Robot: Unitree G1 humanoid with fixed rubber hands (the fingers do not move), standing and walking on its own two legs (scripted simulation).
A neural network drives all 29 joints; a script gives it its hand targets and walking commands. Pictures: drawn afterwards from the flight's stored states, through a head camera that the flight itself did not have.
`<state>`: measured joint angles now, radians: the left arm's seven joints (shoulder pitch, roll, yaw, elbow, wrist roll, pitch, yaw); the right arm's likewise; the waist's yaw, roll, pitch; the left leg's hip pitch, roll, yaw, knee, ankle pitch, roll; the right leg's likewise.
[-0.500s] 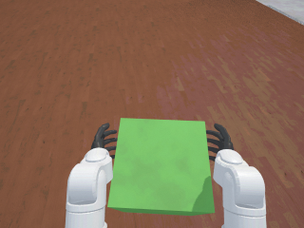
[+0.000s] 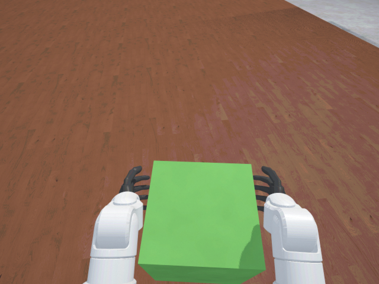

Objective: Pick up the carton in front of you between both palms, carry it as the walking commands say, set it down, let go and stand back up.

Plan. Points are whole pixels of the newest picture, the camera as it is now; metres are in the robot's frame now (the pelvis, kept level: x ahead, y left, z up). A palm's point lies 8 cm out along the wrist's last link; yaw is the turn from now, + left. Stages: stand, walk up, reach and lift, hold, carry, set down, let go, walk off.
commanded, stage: carry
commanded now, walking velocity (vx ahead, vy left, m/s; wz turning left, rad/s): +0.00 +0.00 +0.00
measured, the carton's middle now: (199, 226) +0.27 +0.00 -0.04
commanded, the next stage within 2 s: hold in 0.72 s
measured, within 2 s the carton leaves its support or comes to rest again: neither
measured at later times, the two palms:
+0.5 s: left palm (132, 215) +0.26 +0.15 +0.02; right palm (273, 216) +0.27 -0.15 +0.03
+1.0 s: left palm (148, 211) +0.27 +0.11 +0.04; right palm (296, 230) +0.23 -0.18 +0.04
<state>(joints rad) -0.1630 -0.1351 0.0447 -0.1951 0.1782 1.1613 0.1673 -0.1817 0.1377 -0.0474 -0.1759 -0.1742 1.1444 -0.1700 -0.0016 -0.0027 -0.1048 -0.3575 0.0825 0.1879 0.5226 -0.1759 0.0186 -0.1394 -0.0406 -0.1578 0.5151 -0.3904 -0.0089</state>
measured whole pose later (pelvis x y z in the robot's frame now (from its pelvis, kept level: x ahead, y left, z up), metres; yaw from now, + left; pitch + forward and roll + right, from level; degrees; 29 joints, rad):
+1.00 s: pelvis -0.03 +0.00 +0.01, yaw -7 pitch -6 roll +0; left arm -0.18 -0.14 0.13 0.17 0.27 0.71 0.04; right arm -0.23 0.14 -0.20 0.25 -0.24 0.66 -0.03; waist 0.00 -0.04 0.05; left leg -0.16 0.02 -0.03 0.37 -0.10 -0.03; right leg -0.02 0.03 0.04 0.41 -0.28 -0.02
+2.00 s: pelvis -0.03 +0.02 +0.01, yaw -10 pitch -3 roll +0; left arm -0.42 -0.16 0.36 0.44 0.41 0.59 -0.05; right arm -0.45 0.21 -0.40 0.49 -0.38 0.56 -0.04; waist 0.03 -0.06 0.05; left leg -0.25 -0.01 -0.04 0.45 -0.15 -0.01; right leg -0.13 0.04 0.13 0.49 -0.31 0.00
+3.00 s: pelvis -0.10 +0.06 -0.23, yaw -16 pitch +44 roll -7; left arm -0.98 0.09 0.36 0.79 0.27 0.27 0.06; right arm -0.89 0.18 -0.53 0.65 -0.21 0.20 -0.18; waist 0.03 -0.07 -0.18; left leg -1.97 -0.09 -0.14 1.59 -0.38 -0.03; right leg -1.81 0.17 0.07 1.63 -0.59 0.09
